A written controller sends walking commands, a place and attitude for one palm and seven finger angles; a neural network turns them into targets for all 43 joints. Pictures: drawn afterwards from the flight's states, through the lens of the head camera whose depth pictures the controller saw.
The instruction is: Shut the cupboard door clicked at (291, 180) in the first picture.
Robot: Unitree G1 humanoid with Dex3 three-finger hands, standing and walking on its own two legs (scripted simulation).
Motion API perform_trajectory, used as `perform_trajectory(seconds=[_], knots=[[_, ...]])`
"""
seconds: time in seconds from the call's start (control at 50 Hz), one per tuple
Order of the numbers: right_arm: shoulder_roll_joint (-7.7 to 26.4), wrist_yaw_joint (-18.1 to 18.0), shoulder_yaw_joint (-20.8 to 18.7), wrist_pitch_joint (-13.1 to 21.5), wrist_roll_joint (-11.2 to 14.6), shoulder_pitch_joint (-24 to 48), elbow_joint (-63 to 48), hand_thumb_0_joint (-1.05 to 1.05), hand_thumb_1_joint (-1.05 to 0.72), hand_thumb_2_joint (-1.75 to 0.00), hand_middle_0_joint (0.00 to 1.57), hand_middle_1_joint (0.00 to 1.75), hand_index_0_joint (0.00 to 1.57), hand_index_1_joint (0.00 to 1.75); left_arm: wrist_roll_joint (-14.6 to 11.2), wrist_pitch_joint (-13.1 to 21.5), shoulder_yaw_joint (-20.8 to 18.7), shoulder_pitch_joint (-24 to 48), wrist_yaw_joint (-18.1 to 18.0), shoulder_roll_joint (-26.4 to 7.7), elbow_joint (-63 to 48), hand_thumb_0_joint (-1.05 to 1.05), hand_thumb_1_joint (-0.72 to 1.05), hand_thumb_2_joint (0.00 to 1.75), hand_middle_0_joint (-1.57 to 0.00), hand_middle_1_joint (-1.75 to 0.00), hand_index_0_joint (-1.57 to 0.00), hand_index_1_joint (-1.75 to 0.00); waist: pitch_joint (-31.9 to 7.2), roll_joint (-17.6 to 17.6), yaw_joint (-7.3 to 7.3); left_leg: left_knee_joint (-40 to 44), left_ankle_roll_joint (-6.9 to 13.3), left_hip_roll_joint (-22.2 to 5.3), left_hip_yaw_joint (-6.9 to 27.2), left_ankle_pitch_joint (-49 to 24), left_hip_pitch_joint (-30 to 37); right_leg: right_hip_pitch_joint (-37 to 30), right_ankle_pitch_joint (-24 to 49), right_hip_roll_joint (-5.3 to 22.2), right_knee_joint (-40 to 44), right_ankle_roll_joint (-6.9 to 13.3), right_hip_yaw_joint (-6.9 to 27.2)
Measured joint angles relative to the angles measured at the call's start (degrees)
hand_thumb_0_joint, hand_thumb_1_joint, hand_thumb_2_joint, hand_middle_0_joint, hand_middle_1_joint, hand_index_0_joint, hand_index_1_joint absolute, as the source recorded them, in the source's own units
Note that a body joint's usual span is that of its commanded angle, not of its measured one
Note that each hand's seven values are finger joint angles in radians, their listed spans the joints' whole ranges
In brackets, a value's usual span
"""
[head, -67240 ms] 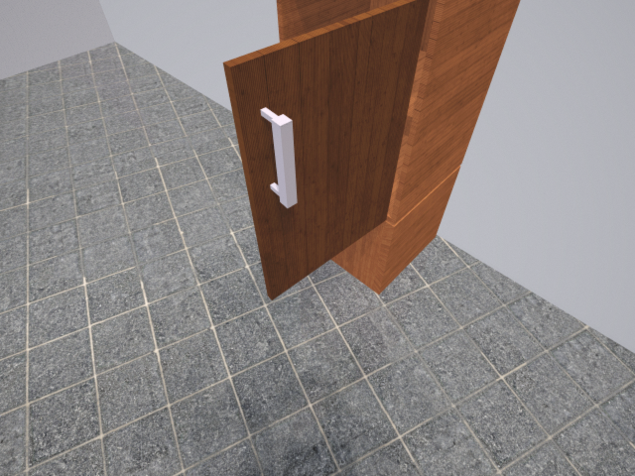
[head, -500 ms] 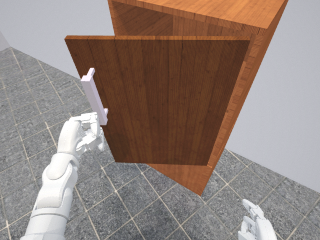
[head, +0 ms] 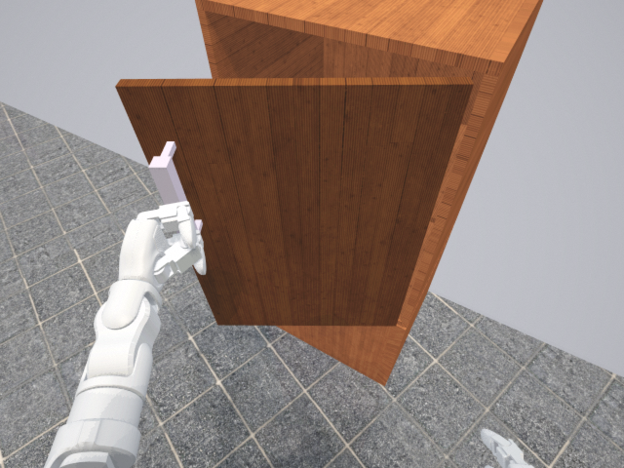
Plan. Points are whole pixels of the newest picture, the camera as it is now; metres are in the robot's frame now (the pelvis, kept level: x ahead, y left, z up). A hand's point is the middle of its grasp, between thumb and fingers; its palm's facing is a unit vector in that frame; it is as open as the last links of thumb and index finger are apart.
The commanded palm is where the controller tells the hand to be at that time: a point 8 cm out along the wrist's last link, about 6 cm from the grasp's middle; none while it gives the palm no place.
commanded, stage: bring the fist close to the handle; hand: left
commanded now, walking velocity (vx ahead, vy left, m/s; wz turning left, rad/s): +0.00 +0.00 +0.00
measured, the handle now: (182, 200) +0.45 +0.21 +0.10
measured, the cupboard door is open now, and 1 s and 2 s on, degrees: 30 23 10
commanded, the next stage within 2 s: push the door shut along its arc in 0.12 s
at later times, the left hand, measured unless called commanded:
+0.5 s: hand (206, 235) +0.38 +0.16 +0.11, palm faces -0.02 -1.00 -0.03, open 3.1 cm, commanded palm +0.36 +0.21 +0.10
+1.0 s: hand (219, 208) +0.42 +0.15 +0.11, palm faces -0.16 -0.99 -0.06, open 3.1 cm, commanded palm +0.42 +0.19 +0.10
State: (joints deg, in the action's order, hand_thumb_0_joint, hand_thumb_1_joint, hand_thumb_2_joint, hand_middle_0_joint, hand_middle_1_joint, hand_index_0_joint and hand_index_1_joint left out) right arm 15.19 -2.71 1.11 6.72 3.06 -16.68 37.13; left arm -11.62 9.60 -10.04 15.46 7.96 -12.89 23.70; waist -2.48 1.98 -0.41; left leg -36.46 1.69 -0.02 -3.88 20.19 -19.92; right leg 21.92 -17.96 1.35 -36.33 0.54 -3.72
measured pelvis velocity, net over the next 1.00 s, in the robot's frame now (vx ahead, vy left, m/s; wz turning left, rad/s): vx -0.02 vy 0.00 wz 0.02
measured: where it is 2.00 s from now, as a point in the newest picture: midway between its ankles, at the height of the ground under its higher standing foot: outside the picture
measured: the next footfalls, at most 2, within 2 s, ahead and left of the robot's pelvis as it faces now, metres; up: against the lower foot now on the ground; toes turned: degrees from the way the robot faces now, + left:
none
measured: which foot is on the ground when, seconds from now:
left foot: down 0.00-1.00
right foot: down 0.00-1.00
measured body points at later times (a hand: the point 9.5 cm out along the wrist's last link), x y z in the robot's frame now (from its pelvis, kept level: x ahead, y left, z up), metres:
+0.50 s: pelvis -0.01 -0.01 +0.00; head +0.02 -0.02 +0.45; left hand +0.37 +0.21 +0.11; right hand +0.13 -0.25 -0.10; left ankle -0.01 +0.10 -0.72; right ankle +0.01 -0.11 -0.72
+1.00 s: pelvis -0.02 +0.00 -0.01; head +0.03 -0.01 +0.44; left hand +0.43 +0.21 +0.12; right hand +0.05 -0.27 -0.13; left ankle -0.01 +0.10 -0.72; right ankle +0.01 -0.11 -0.72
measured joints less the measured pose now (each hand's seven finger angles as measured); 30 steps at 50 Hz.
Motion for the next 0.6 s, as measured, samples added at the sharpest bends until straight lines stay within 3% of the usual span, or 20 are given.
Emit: perform_trajectory(seconds=[0.1,0.24,0.42,0.6], knots=[[-0.3,-0.2,0.4,-0.4,0.0,1.5,-0.8,0.01,-0.9,-0.9,0.2,0.3,0.2,0.3,0.8,-2.1,0.4,0.5,-1.4,0.1,1.6,0.01,0.9,0.89,-1.3,-1.5,-1.3,-1.5,0.9,-0.1,-0.33,0.2,0.0,0.0,-0.1,-0.5,0.1,0.0,0.4,0.0,0.1,0.1,0.1],[-1.1,-0.2,0.9,0.1,-0.3,2.5,-0.7,0.01,-0.9,-0.9,0.2,0.3,0.21,0.3,0.8,1.3,-0.4,2.1,-1.9,-0.4,1.7,0.02,0.9,0.89,-1.3,-1.5,-1.3,-1.5,0.7,-0.5,-0.02,0.3,-0.2,-0.2,0.0,-0.7,0.1,0.0,0.6,-0.2,0.1,0.3,0.0],[-0.2,-0.6,1.2,-0.8,0.2,2.6,-0.9,0.01,-0.9,-0.9,0.21,0.3,0.21,0.3,0.4,-0.8,0.3,7.4,1.9,-2.6,9.6,0.01,0.9,0.9,-1.3,-1.5,-1.3,-1.5,1.1,0.0,-0.52,-0.4,-0.3,0.0,0.8,-0.8,-0.9,0.6,0.5,0.0,-0.4,0.5,-0.8],[0.3,-0.8,1.0,-1.5,-0.1,1.2,0.3,0.01,-0.9,-0.9,0.2,0.3,0.21,0.3,0.5,2.9,-1.5,14.2,4.8,-4.1,16.9,0.01,0.9,0.89,-1.31,-1.5,-1.3,-1.5,0.8,-0.8,-1.79,-1.1,-0.4,-0.2,0.6,-0.7,-2.5,2.5,0.3,-0.1,-1.3,0.7,-0.5]])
